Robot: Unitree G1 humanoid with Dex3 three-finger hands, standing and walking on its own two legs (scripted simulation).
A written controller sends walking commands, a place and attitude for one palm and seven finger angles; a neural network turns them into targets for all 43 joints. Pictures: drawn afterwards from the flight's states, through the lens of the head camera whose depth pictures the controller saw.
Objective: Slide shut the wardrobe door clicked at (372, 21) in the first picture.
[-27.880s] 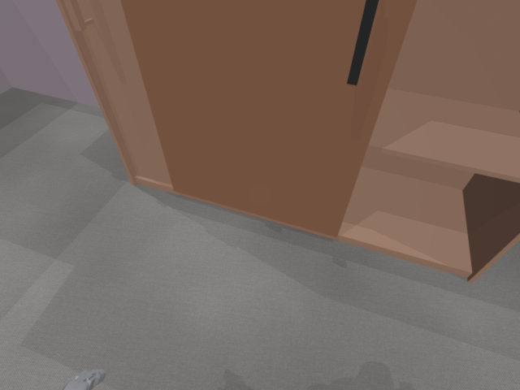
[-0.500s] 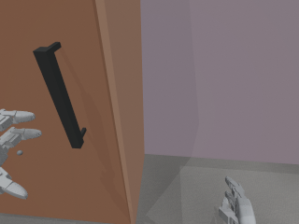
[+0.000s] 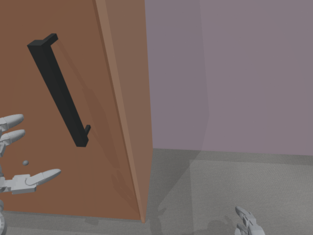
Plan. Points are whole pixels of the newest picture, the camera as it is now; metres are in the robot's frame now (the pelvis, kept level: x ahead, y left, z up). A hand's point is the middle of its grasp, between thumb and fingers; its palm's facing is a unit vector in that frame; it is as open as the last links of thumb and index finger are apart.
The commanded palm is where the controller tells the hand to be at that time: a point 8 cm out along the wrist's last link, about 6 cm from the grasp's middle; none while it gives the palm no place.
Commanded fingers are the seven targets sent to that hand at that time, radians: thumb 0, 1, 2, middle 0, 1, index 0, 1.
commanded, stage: draw the hand back to the body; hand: left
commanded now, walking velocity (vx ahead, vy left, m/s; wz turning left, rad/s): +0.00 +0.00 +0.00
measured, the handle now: (69, 97) +0.36 +0.27 +0.20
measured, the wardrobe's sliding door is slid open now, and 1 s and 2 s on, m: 0.00 0.00 0.00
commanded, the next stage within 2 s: step back with the hand held close in 0.76 s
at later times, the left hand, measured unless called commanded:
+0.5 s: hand (54, 151) +0.22 +0.25 +0.16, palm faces +0.42 -0.83 -0.36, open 7.9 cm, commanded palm +0.17 +0.29 +0.18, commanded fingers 0.00 0.90 0.90 -0.20 -0.30 -0.20 -0.30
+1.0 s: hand (47, 142) +0.23 +0.26 +0.18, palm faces +0.45 -0.79 -0.42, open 7.4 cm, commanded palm +0.17 +0.29 +0.18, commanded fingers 0.00 0.90 0.90 -0.20 -0.30 -0.20 -0.30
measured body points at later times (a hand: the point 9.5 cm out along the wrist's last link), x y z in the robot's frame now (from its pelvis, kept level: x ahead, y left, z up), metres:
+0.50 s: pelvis +0.03 +0.00 +0.00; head +0.00 -0.02 +0.45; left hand +0.19 +0.29 +0.18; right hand +0.22 -0.23 -0.07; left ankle +0.03 +0.07 -0.74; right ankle +0.00 -0.10 -0.74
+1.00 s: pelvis +0.02 -0.01 +0.00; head +0.01 -0.02 +0.45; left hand +0.20 +0.30 +0.20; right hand +0.20 -0.24 -0.08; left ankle +0.03 +0.07 -0.74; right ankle +0.00 -0.10 -0.74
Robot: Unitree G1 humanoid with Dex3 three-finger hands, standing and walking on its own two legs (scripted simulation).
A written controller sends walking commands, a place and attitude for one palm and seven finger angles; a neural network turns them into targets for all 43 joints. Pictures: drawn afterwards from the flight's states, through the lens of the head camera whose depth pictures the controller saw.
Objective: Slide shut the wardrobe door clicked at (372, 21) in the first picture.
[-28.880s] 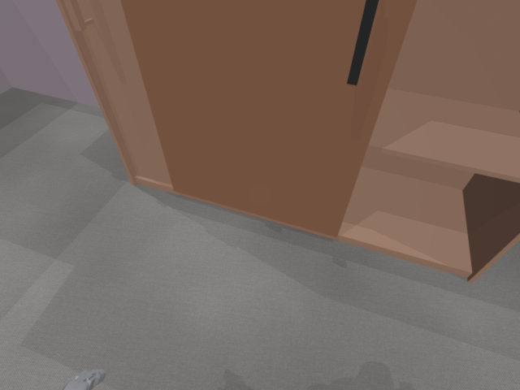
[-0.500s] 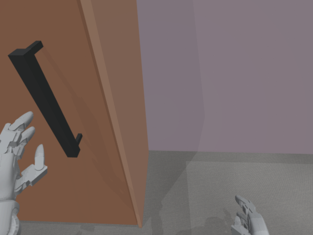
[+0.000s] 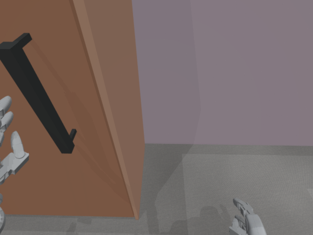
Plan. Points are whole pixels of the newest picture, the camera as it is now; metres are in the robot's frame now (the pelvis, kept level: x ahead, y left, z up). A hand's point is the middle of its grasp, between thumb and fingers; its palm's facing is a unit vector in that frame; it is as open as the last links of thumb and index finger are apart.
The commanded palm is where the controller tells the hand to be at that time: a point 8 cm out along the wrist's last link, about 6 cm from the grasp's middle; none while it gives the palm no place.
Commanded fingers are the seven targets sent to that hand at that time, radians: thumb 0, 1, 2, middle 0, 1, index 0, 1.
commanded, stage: step back with the hand held close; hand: left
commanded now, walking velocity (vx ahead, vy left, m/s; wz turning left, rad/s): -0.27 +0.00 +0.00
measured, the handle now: (50, 103) +0.33 +0.28 +0.20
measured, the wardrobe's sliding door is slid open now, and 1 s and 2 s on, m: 0.00 0.00 0.00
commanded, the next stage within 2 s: stop stepping back and stand still in 1.28 s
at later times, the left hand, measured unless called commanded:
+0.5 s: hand out of the picture +0.15 +0.31 +0.16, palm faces +0.45 -0.77 -0.46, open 7.4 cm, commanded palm +0.09 +0.34 +0.18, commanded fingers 0.00 0.90 0.90 -0.20 -0.30 -0.20 -0.30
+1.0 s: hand out of the picture +0.09 +0.37 +0.18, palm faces +0.43 -0.82 -0.37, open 7.4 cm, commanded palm +0.04 +0.40 +0.18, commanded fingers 0.00 0.90 0.90 -0.20 -0.30 -0.20 -0.30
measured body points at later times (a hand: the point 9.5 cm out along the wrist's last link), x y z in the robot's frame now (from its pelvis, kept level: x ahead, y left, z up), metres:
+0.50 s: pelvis -0.05 +0.04 -0.01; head -0.05 +0.04 +0.44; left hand +0.12 +0.35 +0.18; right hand +0.12 -0.20 -0.09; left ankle +0.01 +0.07 -0.74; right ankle -0.02 -0.09 -0.74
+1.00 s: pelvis -0.11 +0.10 +0.01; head -0.09 +0.16 +0.45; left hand +0.06 +0.41 +0.20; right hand +0.07 -0.12 -0.05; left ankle +0.01 +0.08 -0.74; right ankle -0.24 -0.08 -0.67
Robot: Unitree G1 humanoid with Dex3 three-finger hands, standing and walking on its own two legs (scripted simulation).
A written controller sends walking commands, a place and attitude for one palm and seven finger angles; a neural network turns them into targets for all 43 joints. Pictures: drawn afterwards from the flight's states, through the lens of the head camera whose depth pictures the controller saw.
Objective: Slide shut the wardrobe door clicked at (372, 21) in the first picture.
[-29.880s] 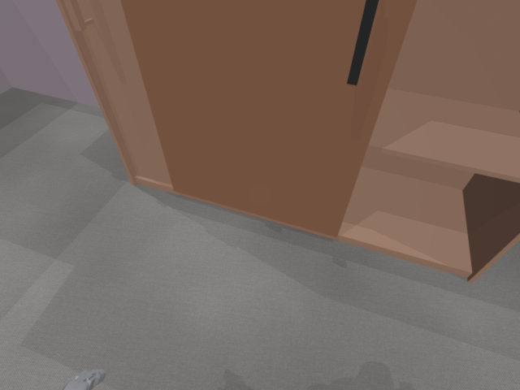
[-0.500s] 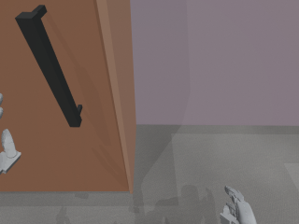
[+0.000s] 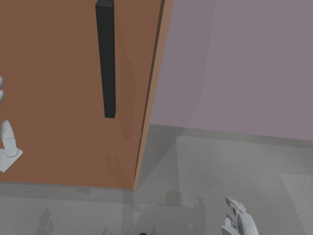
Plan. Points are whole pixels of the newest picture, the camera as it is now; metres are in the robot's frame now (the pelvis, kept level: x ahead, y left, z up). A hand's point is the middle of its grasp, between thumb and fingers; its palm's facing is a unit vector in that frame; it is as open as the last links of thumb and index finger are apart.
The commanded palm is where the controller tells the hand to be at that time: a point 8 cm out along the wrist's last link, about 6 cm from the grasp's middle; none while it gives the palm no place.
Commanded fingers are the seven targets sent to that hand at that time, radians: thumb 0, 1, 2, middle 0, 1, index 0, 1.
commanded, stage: step back with the hand held close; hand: left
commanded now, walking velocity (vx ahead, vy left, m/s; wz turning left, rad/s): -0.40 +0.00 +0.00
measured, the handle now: (110, 66) +0.44 +0.19 +0.19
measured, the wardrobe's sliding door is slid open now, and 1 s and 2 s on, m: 0.00 0.00 0.00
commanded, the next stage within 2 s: stop stepping back and stand still in 0.28 s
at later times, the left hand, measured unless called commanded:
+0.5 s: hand out of the picture +0.05 +0.37 +0.19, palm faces +0.28 -0.82 -0.50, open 7.4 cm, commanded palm +0.02 +0.42 +0.17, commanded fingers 0.00 0.90 0.90 -0.20 -0.30 -0.20 -0.30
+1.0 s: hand out of the picture -0.11 +0.49 +0.19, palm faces +0.49 -0.76 -0.43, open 7.4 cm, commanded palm -0.14 +0.50 +0.17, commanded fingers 0.00 0.90 0.90 -0.20 -0.30 -0.20 -0.30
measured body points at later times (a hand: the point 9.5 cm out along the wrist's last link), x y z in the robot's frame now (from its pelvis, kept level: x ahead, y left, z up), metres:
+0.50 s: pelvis -0.15 +0.14 -0.03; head -0.13 +0.20 +0.42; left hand +0.03 +0.42 +0.21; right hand -0.02 -0.10 -0.08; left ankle -0.07 +0.17 -0.70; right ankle -0.13 -0.02 -0.74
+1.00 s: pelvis -0.29 +0.21 -0.01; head -0.32 +0.24 +0.43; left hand -0.14 +0.53 +0.21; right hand -0.16 -0.04 -0.09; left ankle -0.29 +0.33 -0.64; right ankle -0.31 +0.13 -0.75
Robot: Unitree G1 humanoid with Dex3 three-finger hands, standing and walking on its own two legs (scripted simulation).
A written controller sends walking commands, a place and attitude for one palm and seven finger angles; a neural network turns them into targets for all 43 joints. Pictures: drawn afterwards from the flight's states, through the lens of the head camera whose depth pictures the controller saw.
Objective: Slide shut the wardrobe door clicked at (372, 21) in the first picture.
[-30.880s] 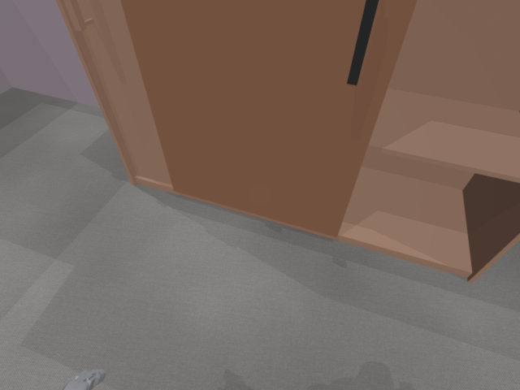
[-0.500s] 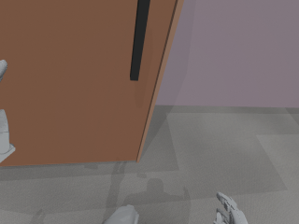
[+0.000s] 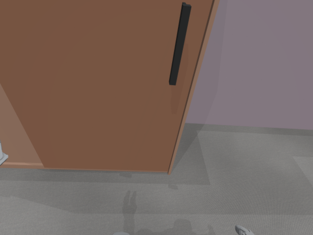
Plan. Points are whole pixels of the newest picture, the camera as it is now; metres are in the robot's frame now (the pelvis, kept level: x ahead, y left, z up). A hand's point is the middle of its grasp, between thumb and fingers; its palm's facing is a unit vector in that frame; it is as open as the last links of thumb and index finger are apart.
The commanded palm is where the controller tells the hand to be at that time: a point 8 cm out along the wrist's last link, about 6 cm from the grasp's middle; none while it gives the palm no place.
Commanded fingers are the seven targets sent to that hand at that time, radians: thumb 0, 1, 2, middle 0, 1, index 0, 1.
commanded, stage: stop stepping back and stand still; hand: left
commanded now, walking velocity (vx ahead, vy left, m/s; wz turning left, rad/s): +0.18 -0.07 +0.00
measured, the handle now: (177, 47) +0.72 +0.00 +0.20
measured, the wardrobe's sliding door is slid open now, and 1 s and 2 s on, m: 0.00 0.00 0.00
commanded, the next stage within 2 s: let the arm hang, fingers relaxed in 1.16 s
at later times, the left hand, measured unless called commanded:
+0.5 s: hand out of the picture +0.15 +0.31 +0.17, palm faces +0.59 -0.67 -0.46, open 7.4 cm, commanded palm +0.11 +0.32 +0.18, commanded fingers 0.00 0.90 0.90 -0.20 -0.30 -0.20 -0.30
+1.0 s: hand (1, 157) +0.20 +0.33 +0.15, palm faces +0.52 -0.71 -0.48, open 7.4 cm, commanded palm +0.14 +0.36 +0.18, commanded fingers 0.00 0.90 0.90 -0.20 -0.30 -0.20 -0.30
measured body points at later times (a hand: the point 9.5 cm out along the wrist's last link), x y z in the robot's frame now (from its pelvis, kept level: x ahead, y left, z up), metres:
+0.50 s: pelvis -0.01 +0.01 -0.01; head -0.01 +0.00 +0.44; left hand +0.12 +0.34 +0.20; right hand +0.16 -0.20 -0.11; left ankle -0.02 +0.13 -0.69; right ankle +0.06 -0.08 -0.73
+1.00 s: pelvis +0.03 +0.04 +0.00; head +0.05 +0.04 +0.45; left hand +0.17 +0.37 +0.18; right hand +0.22 -0.17 -0.09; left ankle +0.01 +0.14 -0.73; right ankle +0.05 -0.08 -0.73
